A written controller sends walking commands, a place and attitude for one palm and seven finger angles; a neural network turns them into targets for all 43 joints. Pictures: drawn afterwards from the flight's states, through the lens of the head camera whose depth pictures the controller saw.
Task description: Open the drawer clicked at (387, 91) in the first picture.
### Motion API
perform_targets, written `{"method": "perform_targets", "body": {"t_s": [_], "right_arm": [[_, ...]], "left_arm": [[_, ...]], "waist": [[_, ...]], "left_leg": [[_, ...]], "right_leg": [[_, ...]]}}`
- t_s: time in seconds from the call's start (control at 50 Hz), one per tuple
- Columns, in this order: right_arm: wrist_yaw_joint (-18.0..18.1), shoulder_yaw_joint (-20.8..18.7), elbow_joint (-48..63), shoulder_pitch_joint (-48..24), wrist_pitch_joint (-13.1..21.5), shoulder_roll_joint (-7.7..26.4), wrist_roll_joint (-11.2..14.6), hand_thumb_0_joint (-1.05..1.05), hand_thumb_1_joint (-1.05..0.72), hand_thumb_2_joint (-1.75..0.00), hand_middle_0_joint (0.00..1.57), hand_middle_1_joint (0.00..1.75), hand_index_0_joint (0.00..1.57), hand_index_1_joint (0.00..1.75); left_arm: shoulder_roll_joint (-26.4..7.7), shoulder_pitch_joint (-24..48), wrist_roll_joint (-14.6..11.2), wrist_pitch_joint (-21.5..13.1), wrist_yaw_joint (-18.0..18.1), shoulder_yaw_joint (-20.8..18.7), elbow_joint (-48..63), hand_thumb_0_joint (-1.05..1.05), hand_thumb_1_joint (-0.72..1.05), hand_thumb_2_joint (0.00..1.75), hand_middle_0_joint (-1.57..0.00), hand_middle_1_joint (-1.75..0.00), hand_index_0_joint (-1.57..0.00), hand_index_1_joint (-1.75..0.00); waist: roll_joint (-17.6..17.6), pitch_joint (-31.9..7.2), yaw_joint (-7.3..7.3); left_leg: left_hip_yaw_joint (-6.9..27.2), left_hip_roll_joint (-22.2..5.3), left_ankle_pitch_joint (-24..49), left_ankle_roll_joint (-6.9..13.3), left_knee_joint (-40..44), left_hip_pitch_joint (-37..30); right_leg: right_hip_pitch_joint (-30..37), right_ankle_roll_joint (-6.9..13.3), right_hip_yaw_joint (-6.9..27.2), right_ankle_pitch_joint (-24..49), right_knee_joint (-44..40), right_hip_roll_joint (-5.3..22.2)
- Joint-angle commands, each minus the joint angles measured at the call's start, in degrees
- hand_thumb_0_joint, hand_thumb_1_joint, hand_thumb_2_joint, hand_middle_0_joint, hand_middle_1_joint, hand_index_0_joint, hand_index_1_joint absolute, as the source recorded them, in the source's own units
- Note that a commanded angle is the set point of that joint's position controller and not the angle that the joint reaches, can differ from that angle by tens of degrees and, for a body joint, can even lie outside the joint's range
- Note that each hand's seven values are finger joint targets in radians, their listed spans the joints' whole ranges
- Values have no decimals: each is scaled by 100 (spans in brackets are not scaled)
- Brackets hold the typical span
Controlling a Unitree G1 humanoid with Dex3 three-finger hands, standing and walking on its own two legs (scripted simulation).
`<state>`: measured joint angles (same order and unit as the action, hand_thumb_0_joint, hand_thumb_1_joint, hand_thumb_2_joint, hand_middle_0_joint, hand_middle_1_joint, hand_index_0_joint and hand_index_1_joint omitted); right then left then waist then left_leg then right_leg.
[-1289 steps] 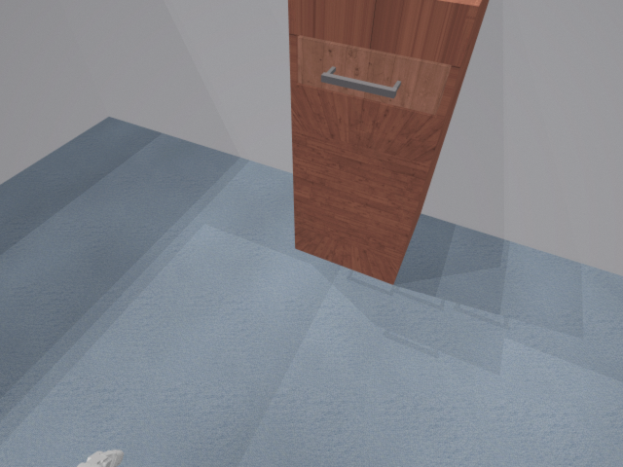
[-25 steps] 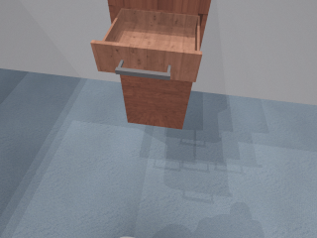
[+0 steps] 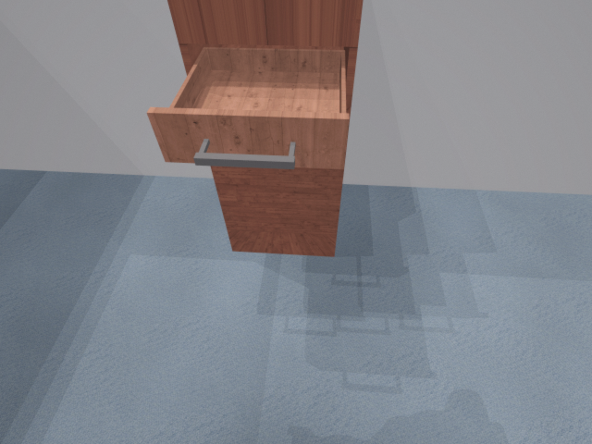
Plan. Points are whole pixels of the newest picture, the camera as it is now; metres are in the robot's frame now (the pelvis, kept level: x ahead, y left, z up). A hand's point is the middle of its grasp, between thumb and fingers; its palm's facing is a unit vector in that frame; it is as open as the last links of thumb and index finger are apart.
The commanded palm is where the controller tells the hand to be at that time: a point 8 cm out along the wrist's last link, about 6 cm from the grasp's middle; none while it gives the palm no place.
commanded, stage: let the arm hang, fingers relaxed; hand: left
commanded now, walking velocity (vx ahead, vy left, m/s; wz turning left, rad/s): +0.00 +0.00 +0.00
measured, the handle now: (246, 153) +0.62 +0.13 +0.03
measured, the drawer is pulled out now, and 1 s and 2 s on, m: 0.30 0.30 0.30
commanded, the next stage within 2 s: look to check the result in 0.10 s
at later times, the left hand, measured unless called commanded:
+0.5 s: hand out of the picture +0.10 +0.23 -0.15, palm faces -0.03 -0.94 -0.33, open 7.4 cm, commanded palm none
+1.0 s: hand out of the picture +0.14 +0.23 -0.15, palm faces -0.04 -0.94 -0.33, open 7.4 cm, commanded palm none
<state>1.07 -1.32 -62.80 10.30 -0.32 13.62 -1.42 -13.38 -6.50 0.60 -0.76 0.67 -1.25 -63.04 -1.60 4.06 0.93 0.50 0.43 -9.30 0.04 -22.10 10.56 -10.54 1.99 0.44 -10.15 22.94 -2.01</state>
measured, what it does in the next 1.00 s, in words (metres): stands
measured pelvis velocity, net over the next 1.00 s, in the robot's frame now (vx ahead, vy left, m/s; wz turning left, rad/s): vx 0.05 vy -0.01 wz -0.01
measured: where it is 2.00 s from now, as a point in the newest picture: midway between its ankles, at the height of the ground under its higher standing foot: outside the picture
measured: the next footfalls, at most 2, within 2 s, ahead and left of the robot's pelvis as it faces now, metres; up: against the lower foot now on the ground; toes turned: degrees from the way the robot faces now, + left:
none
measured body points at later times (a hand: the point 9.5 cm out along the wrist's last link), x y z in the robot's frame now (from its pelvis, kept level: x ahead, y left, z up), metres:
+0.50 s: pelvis +0.03 -0.01 +0.00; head +0.06 -0.02 +0.45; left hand +0.10 +0.28 -0.13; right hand +0.08 -0.29 -0.15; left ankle +0.03 +0.12 -0.74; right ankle +0.03 -0.10 -0.74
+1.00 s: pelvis +0.05 -0.01 +0.00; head +0.08 -0.02 +0.45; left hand +0.14 +0.27 -0.13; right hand +0.11 -0.30 -0.14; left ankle +0.03 +0.12 -0.74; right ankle +0.03 -0.10 -0.74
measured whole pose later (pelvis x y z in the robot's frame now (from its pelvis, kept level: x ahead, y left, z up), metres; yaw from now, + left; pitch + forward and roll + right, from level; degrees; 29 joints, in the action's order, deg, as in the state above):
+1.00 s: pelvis +0.05 -0.01 +0.00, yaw -1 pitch -1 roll +0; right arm 1.0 -0.5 -63.0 5.7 -0.5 18.0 -1.1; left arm -17.8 -4.5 0.3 -1.1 0.5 -0.8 -63.6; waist -0.7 5.2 0.8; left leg 0.3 -1.1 -10.9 -1.1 -17.5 5.6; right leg -5.3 3.0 0.9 -10.8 17.3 -3.5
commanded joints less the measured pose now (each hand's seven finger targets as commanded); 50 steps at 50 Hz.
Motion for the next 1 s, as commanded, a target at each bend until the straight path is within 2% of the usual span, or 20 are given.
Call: {"method": "perform_targets", "body": {"t_s": [0.0,0.06,0.2,0.24,0.48,0.58,0.6,0.64,0.7,0.76,0.8,0.84,0.88,0.94,0.98], "right_arm": [[30,-146,178,68,110,913,28,0,-90,-90,20,30,20,30],[24,-131,152,-34,110,991,18,0,-90,-90,20,30,20,30],[23,-120,160,-173,101,1189,28,0,-90,-90,20,30,20,30],[23,-108,131,-183,99,1217,26,0,-90,-90,20,30,20,30],[32,-108,130,-309,83,1391,43,0,-90,-90,20,30,20,30],[40,-117,155,-369,90,1408,51,0,-90,-90,20,30,20,30],[46,-115,163,-368,87,1401,59,0,-90,-90,20,30,20,30],[43,-117,166,-389,89,1422,52,0,-90,-90,20,30,20,30],[49,-124,188,-411,85,1438,57,0,-90,-90,20,30,20,30],[41,-122,191,-439,88,1447,46,0,-90,-90,20,30,20,30],[46,-120,214,-455,89,1450,59,0,-90,-90,20,30,20,30],[44,-125,216,-447,88,1477,50,0,-90,-90,20,30,20,30],[43,-122,221,-467,91,1494,55,0,-90,-90,20,30,20,30],[42,-125,234,-472,96,1498,52,0,-90,-90,20,30,20,30],[47,-123,237,-476,102,1512,57,0,-90,-90,20,30,20,30]], "left_arm": [[-1162,-2,21,-97,69,-245,209,0,90,90,-20,-30,-20,-30],[-1196,134,12,-91,61,-231,208,0,90,90,-20,-30,-20,-30],[-1340,244,4,-108,58,-228,203,0,90,90,-20,-30,-20,-30],[-1367,266,-4,-109,57,-216,188,0,90,90,-20,-30,-20,-30],[-1491,264,-13,-119,61,-196,122,0,90,90,-20,-30,-20,-30],[-1524,255,-10,-128,66,-208,125,0,90,90,-20,-30,-20,-30],[-1539,229,-6,-134,71,-217,131,0,90,90,-20,-30,-20,-30],[-1533,255,-10,-125,70,-207,129,0,90,90,-20,-30,-20,-30],[-1555,236,-3,-139,70,-223,155,0,90,90,-20,-30,-20,-30],[-1554,286,-6,-128,66,-208,164,0,90,90,-20,-30,-20,-30],[-1582,259,-3,-137,66,-222,172,0,90,90,-20,-30,-20,-30],[-1587,294,-9,-133,65,-211,190,0,90,90,-20,-30,-20,-30],[-1606,308,-11,-134,63,-208,200,0,90,90,-20,-30,-20,-30],[-1618,313,-10,-136,65,-209,227,0,90,90,-20,-30,-20,-30],[-1633,328,-11,-141,65,-212,243,0,90,90,-20,-30,-20,-30]], "waist": [[171,-313,-26],[17,-315,-20],[173,-442,-14],[83,-498,0],[180,-551,15],[121,-591,12],[214,-581,0],[109,-606,10],[212,-608,7],[102,-561,12],[211,-557,-11],[129,-589,9],[212,-593,8],[101,-655,3],[181,-657,3]], "left_leg": [[489,-600,354,143,395,-125],[493,-610,346,111,477,-139],[470,-637,496,105,493,-379],[446,-643,575,89,498,-418],[401,-685,670,75,530,-623],[391,-689,776,74,515,-688],[381,-696,804,82,493,-716],[380,-696,845,74,497,-720],[362,-699,828,77,481,-769],[379,-697,823,66,523,-712],[372,-700,851,79,502,-759],[369,-701,873,66,496,-744],[369,-707,895,63,508,-741],[364,-711,964,66,498,-785],[366,-721,1062,62,497,-783]], "right_leg": [[133,126,677,316,-617,761],[216,115,666,332,-639,762],[298,110,675,501,-748,770],[374,103,682,660,-750,792],[433,95,689,944,-798,799],[490,96,701,1153,-791,808],[473,89,689,1217,-792,792],[514,90,689,1276,-775,818],[501,80,694,1317,-804,804],[528,86,707,1280,-795,812],[511,73,700,1334,-814,799],[569,66,707,1392,-801,819],[587,62,692,1447,-798,820],[631,62,703,1516,-772,827],[669,64,684,1668,-748,827]]}}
